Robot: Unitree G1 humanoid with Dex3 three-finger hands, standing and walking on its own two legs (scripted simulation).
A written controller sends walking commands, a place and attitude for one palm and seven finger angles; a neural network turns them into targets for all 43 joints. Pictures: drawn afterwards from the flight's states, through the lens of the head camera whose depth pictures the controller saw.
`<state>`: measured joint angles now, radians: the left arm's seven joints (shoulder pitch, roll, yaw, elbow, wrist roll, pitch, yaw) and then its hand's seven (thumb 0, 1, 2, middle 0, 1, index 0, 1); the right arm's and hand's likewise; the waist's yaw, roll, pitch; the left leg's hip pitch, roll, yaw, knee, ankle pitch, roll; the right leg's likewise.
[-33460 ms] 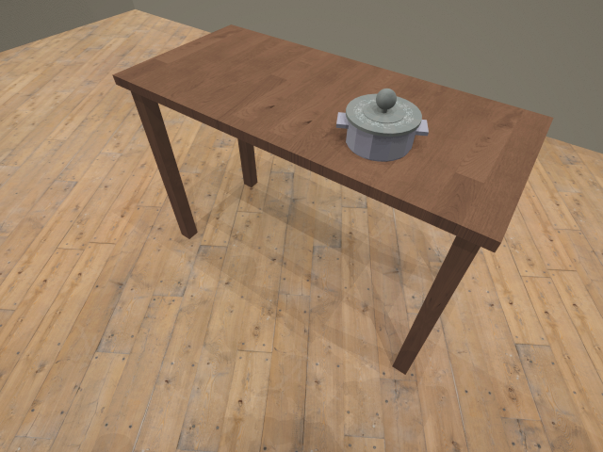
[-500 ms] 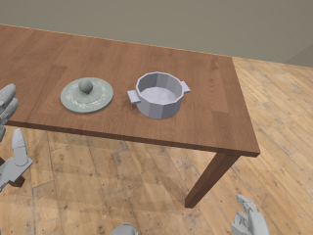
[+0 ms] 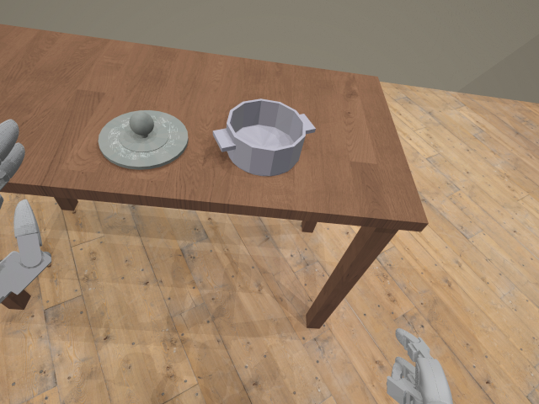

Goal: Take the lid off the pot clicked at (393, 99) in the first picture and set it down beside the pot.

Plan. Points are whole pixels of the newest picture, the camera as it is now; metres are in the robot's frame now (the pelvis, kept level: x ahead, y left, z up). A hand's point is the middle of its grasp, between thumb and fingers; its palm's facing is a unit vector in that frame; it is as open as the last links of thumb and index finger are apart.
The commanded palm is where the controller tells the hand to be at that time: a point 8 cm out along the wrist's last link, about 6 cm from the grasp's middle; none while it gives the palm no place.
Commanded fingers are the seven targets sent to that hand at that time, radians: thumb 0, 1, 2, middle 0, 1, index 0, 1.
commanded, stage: step back with the hand held close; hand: left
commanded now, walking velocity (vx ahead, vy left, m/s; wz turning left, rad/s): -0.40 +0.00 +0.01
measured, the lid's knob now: (141, 123) +0.59 +0.27 +0.04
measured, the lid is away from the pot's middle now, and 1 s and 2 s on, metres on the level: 0.24 0.24 0.24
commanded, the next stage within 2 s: stop stepping back and stand still in 0.10 s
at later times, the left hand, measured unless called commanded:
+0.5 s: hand out of the picture +0.05 +0.21 +0.21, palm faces +0.33 -0.84 -0.43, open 7.4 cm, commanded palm +0.01 +0.26 +0.21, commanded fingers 0.00 0.90 0.90 -0.20 -0.30 -0.20 -0.30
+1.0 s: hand out of the picture +0.04 +0.25 +0.20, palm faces +0.45 -0.80 -0.40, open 7.4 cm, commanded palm none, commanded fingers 0.00 0.90 0.90 -0.20 -0.30 -0.20 -0.30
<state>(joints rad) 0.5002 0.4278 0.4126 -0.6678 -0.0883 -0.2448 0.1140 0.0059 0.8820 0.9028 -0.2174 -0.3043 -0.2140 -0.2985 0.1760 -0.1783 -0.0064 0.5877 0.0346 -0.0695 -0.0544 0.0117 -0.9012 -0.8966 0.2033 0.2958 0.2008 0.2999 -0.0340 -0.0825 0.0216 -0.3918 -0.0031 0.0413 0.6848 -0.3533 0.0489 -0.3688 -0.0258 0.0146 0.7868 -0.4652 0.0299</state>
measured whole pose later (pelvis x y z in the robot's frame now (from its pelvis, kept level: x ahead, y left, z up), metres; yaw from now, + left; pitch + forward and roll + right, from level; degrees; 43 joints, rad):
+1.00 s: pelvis -0.14 +0.00 +0.01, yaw +3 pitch -1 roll -1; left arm 0.58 0.39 0.40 -0.63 -0.07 -0.22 0.14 0.01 0.88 0.90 -0.22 -0.30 -0.21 -0.30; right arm 0.25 -0.20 0.01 0.62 0.02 -0.11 -0.05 0.01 -0.90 -0.90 0.20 0.30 0.20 0.30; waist 0.00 -0.02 0.01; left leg -0.28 0.03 0.02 0.57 -0.30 0.04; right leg -0.24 0.00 -0.07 0.58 -0.32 -0.02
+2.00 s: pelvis -0.07 -0.04 +0.01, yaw +7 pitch +0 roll +0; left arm 0.22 0.17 0.04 1.04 0.00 0.00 0.05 0.00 0.94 0.90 -0.21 -0.30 -0.20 -0.30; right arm 0.29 -0.12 -0.05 1.05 0.00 0.01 -0.05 0.01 -0.92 -0.90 0.20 0.30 0.20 0.30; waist -0.02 -0.01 0.03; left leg -0.16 0.05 0.05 0.52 -0.36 -0.02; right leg -0.15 0.04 0.01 0.50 -0.34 -0.03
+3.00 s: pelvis -0.08 -0.02 +0.02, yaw +6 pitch -1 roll -1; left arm 0.27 0.15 0.03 1.11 0.01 0.01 0.04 0.01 0.92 0.90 -0.20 -0.30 -0.20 -0.30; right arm 0.31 -0.09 -0.04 1.10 0.00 0.00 -0.05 0.01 -0.92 -0.90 0.20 0.30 0.20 0.30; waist -0.01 -0.02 0.06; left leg -0.16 0.03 0.07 0.49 -0.32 0.01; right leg -0.16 0.02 0.03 0.46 -0.29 0.00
